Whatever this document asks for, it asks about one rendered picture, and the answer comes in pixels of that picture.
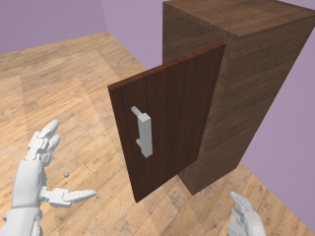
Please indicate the cupboard door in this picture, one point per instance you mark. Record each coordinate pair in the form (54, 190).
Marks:
(177, 95)

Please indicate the robot left forearm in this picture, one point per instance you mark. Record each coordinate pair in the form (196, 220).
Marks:
(22, 221)

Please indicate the left robot hand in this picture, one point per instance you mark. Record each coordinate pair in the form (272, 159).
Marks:
(27, 188)

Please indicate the handle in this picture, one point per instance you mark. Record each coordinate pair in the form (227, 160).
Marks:
(145, 132)

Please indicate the right robot hand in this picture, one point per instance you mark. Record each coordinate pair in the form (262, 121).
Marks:
(250, 223)

